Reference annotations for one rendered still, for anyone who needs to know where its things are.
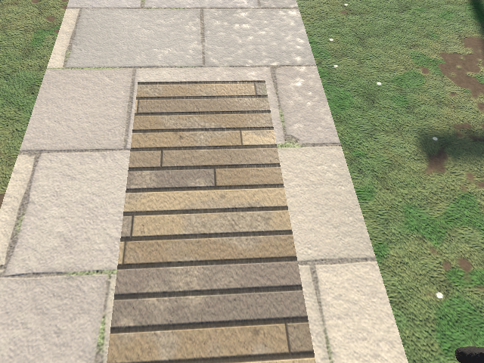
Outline right robot hand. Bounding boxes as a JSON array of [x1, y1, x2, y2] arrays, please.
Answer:
[[455, 346, 484, 363]]

